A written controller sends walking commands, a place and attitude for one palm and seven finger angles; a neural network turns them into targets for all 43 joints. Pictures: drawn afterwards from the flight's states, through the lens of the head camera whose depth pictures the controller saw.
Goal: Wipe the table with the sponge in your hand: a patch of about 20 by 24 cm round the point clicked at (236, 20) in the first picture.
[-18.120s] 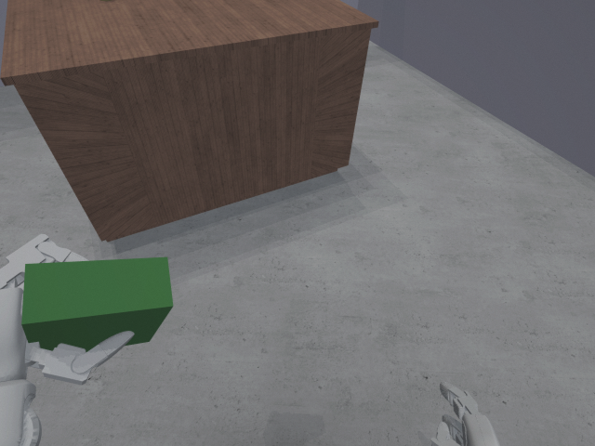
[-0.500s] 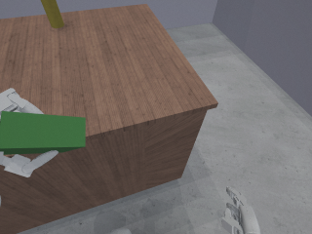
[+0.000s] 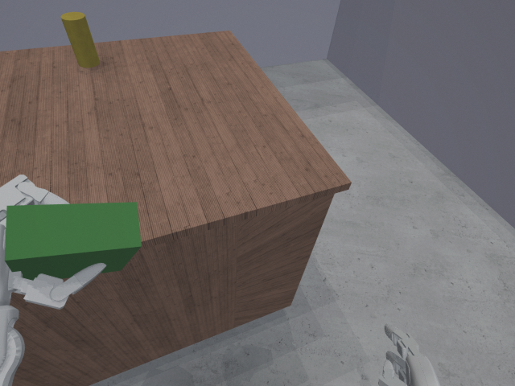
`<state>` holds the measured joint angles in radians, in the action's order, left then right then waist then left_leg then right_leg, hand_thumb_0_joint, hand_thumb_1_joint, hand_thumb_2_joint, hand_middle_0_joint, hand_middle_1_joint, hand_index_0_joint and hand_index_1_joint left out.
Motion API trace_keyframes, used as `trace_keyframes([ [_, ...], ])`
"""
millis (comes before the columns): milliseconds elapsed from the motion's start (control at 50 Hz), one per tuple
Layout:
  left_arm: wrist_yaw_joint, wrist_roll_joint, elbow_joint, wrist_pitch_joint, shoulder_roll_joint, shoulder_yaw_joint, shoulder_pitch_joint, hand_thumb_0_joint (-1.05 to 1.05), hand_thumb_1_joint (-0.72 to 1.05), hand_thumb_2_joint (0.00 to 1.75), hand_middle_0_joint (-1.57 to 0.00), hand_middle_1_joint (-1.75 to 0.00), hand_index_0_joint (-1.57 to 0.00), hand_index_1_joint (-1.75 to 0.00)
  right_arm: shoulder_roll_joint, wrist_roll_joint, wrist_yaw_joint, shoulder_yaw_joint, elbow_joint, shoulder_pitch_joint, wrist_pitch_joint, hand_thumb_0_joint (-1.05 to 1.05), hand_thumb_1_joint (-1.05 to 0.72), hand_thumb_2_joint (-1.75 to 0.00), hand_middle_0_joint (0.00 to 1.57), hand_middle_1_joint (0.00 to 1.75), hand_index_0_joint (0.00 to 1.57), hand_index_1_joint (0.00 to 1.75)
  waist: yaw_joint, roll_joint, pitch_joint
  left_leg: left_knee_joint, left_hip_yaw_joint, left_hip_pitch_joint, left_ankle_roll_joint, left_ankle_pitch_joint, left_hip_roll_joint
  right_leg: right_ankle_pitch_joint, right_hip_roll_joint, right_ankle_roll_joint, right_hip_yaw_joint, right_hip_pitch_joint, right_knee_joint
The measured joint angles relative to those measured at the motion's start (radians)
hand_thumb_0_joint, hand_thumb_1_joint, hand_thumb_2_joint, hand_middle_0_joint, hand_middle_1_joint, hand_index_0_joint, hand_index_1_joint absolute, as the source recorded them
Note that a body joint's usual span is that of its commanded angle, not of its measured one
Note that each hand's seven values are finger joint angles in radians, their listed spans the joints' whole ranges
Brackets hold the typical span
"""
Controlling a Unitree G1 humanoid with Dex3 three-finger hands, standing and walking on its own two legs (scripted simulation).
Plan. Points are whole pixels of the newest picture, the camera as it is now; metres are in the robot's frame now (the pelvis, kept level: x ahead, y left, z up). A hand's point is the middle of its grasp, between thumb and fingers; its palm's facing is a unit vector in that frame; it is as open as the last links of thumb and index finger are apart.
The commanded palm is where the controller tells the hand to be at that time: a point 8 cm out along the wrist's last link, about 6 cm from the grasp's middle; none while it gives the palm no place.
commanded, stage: come to a stop and stand still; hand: left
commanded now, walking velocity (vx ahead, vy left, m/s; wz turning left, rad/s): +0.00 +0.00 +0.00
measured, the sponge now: (93, 243) +0.24 +0.23 +0.14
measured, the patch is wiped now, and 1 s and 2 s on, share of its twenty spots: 0.00 0.00 0.00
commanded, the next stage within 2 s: look again from close up in 0.34 s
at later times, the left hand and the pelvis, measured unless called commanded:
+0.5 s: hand (58, 233) +0.24 +0.27 +0.15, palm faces +0.40 -0.84 -0.36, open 9.6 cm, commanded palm +0.18 +0.29 +0.17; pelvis +0.02 +0.01 +0.00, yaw +0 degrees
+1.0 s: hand (66, 240) +0.24 +0.26 +0.15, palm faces +0.40 -0.84 -0.37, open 9.6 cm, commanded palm +0.18 +0.29 +0.17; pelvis +0.03 +0.01 +0.00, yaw +1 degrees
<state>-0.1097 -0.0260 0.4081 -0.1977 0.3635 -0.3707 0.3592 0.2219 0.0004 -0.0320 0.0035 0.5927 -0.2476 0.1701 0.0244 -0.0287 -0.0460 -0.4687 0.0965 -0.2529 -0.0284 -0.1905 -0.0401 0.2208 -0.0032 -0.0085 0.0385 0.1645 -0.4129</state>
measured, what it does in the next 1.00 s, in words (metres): stands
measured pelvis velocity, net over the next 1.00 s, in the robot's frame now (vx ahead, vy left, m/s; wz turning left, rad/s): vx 0.03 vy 0.01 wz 0.02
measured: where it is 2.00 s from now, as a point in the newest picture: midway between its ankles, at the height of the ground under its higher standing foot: outside the picture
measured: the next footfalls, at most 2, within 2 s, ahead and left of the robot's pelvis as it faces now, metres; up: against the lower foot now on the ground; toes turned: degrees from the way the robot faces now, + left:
right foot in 1.56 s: +0.14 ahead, -0.07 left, +0.00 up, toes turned -5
left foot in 1.88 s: +0.17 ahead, +0.21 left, +0.00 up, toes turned +4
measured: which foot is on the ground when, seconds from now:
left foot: down 0.00-1.00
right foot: down 0.00-1.00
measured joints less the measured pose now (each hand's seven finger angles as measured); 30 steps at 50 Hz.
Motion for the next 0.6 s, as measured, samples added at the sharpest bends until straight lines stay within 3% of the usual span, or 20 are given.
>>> trace_keyframes([
  [280, 0.013, -0.011, 0.037, 0.040, 0.009, 0.030, 0.040, -0.01, -0.44, 1.00, -0.81, -1.34, -0.80, -1.34, -0.051, 0.005, 0.012, 0.039, -0.028, 0.071, -0.027, 0.01, -0.90, -0.90, 0.20, 0.30, 0.20, 0.30, 0.012, -0.002, -0.019, 0.014, 0.008, 0.011, -0.016, -0.018, 0.023, 0.013, -0.023, -0.021, -0.007, -0.013, 0.017],
  [400, 0.004, -0.014, 0.056, 0.046, 0.002, 0.026, 0.032, -0.01, -0.44, 1.01, -0.81, -1.34, -0.80, -1.34, -0.046, 0.004, 0.011, 0.039, -0.021, 0.074, -0.043, 0.01, -0.90, -0.90, 0.20, 0.30, 0.20, 0.30, 0.021, 0.006, -0.018, 0.012, 0.005, 0.015, -0.016, -0.023, 0.026, 0.017, -0.025, -0.022, -0.003, -0.021, 0.022],
  [600, -0.005, -0.016, 0.032, 0.063, -0.010, 0.039, 0.051, -0.01, -0.44, 1.01, -0.81, -1.34, -0.80, -1.34, -0.024, -0.001, -0.001, 0.023, -0.015, 0.055, -0.069, 0.02, -0.90, -0.90, 0.20, 0.30, 0.20, 0.30, 0.006, 0.022, 0.003, 0.024, 0.001, 0.026, -0.013, -0.022, 0.024, 0.014, -0.022, -0.020, 0.001, -0.036, 0.040],
])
